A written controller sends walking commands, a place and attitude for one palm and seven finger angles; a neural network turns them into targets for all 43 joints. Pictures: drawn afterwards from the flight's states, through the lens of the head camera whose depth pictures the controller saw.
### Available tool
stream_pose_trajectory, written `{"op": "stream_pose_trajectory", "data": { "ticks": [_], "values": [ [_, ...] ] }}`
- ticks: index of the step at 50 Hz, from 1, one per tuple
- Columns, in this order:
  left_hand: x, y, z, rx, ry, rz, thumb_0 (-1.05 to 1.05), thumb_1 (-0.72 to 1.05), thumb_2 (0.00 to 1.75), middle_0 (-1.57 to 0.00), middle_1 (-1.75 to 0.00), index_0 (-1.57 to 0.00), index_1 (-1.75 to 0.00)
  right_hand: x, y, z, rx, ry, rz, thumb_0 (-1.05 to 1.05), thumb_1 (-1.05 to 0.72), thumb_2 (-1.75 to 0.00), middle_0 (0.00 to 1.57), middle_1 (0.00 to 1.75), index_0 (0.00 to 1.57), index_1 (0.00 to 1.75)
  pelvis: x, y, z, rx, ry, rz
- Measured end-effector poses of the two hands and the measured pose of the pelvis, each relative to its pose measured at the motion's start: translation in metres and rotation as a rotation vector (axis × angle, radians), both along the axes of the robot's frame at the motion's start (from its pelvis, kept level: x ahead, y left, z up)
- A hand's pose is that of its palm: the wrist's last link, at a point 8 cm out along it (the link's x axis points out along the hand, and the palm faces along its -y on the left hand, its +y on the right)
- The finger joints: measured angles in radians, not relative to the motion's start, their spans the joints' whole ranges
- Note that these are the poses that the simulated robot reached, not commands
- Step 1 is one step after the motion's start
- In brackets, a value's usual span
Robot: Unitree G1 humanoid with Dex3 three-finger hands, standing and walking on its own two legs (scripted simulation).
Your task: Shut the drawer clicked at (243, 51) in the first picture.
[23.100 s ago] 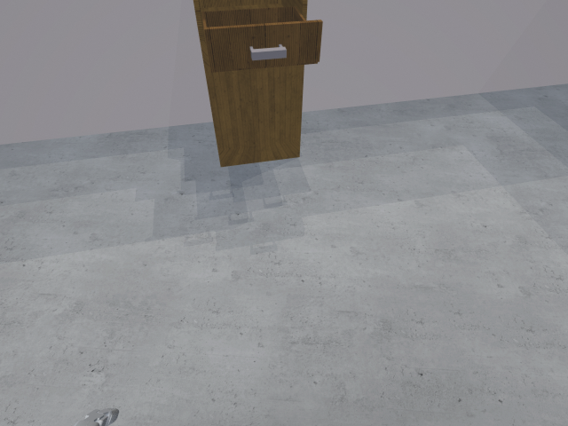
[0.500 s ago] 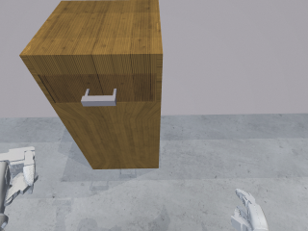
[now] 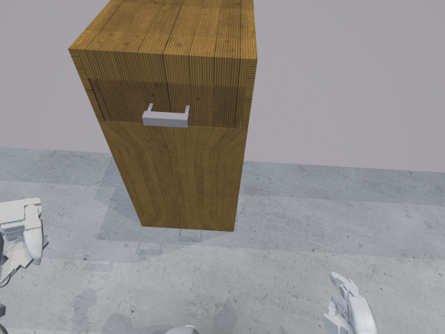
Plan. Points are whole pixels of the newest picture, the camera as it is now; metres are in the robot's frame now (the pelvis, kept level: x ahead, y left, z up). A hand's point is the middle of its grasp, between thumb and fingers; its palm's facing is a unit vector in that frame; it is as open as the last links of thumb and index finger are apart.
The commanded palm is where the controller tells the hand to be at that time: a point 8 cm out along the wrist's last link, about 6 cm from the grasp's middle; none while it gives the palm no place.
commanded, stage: step back with the hand held close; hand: left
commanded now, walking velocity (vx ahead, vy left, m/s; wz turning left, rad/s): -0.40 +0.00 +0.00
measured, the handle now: (167, 113) +0.64 +0.21 +0.00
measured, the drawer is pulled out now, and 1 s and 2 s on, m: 0.00 0.00 0.00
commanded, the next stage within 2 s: stop stepping back and stand still in 0.66 s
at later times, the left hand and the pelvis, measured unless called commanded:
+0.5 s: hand (17, 319) +0.11 +0.21 +0.18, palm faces +0.28 -0.82 -0.49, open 3.2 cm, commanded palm +0.05 +0.27 +0.19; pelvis -0.08 -0.01 +0.00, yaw +1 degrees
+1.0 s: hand out of the picture -0.03 +0.31 +0.19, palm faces +0.30 -0.83 -0.47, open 3.2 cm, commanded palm -0.05 +0.36 +0.19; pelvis -0.19 +0.09 -0.02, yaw -3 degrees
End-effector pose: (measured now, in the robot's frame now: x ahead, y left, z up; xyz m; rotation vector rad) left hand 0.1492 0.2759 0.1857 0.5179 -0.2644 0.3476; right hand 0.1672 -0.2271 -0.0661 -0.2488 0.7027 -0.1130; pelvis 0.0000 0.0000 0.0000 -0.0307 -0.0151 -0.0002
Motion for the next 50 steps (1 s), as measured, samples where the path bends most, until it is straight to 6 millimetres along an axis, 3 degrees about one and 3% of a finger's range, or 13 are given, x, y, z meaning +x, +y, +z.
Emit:
{"op": "stream_pose_trajectory", "data": {
  "ticks": [8,13,19,23,26,31,36,41,46,50],
  "values": [
    [-0.01,0.004,0.009,0.074,-0.047,-0.061,0.01,0.89,0.9,-1.41,-1.6,-1.41,-1.6,-0.041,-0.017,0.001,-0.058,0.041,-0.067,0.01,-0.91,-0.9,0.21,0.3,0.2,0.3,-0.022,0.003,-0.001,-0.027,0.003,0.027],
    [-0.032,0.01,0.019,0.144,-0.047,-0.017,0.01,0.89,0.9,-1.4,-1.6,-1.41,-1.6,-0.053,-0.018,-0.002,-0.042,0.052,-0.054,0.01,-0.91,-0.9,0.21,0.3,0.2,0.3,-0.03,-0.005,0.0,-0.036,0.06,0.056],
    [-0.054,-0.011,0.005,0.074,0.024,-0.054,0.01,0.89,0.9,-1.4,-1.6,-1.41,-1.6,-0.056,-0.017,-0.01,-0.018,0.07,0.004,0.01,-0.91,-0.9,0.21,0.3,0.2,0.3,-0.06,-0.014,0.002,-0.04,0.071,0.017],
    [-0.069,-0.022,0.009,0.07,-0.002,-0.128,0.01,0.89,0.9,-1.4,-1.6,-1.41,-1.6,-0.065,-0.015,-0.003,-0.01,0.048,-0.009,0.01,-0.91,-0.9,0.21,0.3,0.2,0.3,-0.073,-0.016,0.002,-0.045,0.036,0.016],
    [-0.082,-0.015,0.015,0.09,-0.048,-0.147,0.01,0.89,0.9,-1.4,-1.6,-1.41,-1.6,-0.071,-0.014,0.008,-0.021,-0.001,-0.028,0.01,-0.91,-0.9,0.21,0.3,0.2,0.3,-0.079,-0.011,0.0,-0.052,0.008,0.02],
    [-0.101,0.014,0.018,0.068,-0.133,-0.11,0.01,0.89,0.9,-1.41,-1.6,-1.41,-1.6,-0.083,-0.009,0.02,-0.062,-0.062,-0.052,0.01,-0.91,-0.9,0.21,0.3,0.2,0.3,-0.085,0.008,-0.002,-0.064,-0.024,0.029],
    [-0.106,0.049,0.004,0.0,-0.164,-0.086,0.01,0.89,0.9,-1.41,-1.6,-1.41,-1.6,-0.102,0.01,0.02,-0.113,-0.048,-0.063,0.01,-0.91,-0.9,0.21,0.3,0.2,0.3,-0.098,0.036,-0.006,-0.088,-0.035,0.024],
    [-0.113,0.073,-0.004,-0.004,-0.105,-0.106,0.01,0.89,0.9,-1.41,-1.6,-1.41,-1.6,-0.13,0.046,0.023,-0.112,0.004,-0.014,0.01,-0.91,-0.9,0.2,0.3,0.2,0.3,-0.133,0.054,0.002,-0.119,-0.008,0.017],
    [-0.16,0.077,0.014,0.017,-0.089,-0.164,0.01,0.89,0.9,-1.4,-1.6,-1.41,-1.6,-0.16,0.086,0.028,-0.057,0.006,0.046,0.01,-0.91,-0.9,0.21,0.3,0.2,0.3,-0.167,0.069,0.008,-0.12,0.023,0.007],
    [-0.214,0.08,0.023,0.109,-0.172,-0.205,0.01,0.89,0.9,-1.4,-1.6,-1.41,-1.6,-0.18,0.104,0.011,-0.034,-0.06,0.057,0.01,-0.9,-0.9,0.21,0.3,0.2,0.3,-0.195,0.088,-0.02,-0.054,-0.001,-0.059]
  ]
}}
